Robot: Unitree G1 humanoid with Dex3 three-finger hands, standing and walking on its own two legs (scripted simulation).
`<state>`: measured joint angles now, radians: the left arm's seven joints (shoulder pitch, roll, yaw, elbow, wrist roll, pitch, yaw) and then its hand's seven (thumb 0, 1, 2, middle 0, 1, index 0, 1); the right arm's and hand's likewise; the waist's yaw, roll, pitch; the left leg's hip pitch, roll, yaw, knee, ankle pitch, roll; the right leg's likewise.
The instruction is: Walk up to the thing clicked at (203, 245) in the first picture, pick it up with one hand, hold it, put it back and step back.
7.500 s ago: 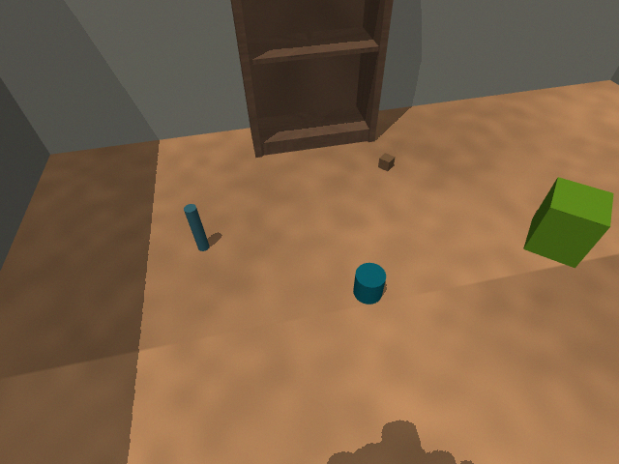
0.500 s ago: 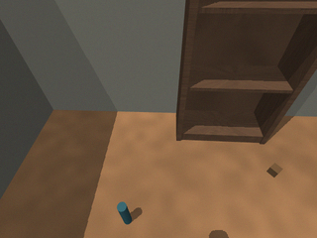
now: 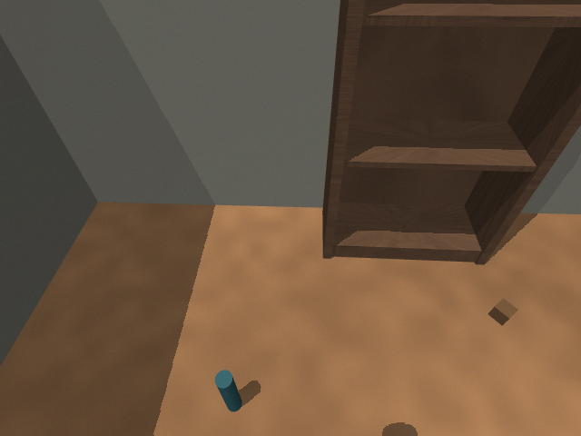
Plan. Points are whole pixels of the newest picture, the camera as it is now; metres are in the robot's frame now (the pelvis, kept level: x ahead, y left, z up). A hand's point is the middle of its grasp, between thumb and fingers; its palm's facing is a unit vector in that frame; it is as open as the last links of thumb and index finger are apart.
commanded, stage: go down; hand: left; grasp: from the side
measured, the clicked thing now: (229, 392) +0.39 +0.21 -0.66
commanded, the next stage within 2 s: none
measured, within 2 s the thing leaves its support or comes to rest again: neither
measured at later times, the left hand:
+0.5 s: hand out of the picture +0.14 +0.28 -0.19, palm faces +0.06 -0.94 -0.32, open 15.9 cm
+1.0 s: hand out of the picture +0.14 +0.29 -0.21, palm faces +0.09 -0.95 -0.29, open 17.3 cm
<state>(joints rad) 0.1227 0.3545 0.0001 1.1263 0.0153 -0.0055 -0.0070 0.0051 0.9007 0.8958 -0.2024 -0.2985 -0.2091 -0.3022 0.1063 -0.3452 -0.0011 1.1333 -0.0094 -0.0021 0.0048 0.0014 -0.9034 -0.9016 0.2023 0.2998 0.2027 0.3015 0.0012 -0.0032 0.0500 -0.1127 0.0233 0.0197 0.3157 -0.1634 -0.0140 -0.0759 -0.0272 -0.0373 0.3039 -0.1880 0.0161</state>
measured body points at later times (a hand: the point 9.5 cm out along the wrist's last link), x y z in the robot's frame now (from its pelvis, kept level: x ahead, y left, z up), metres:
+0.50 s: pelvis -0.02 +0.00 -0.06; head +0.06 +0.01 +0.39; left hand +0.13 +0.33 -0.17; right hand +0.10 -0.26 -0.16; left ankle +0.01 +0.13 -0.75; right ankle -0.01 -0.13 -0.75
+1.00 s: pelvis -0.02 +0.00 -0.10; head +0.08 +0.03 +0.34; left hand +0.13 +0.34 -0.19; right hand +0.16 -0.25 -0.18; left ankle +0.01 +0.13 -0.75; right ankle -0.01 -0.13 -0.75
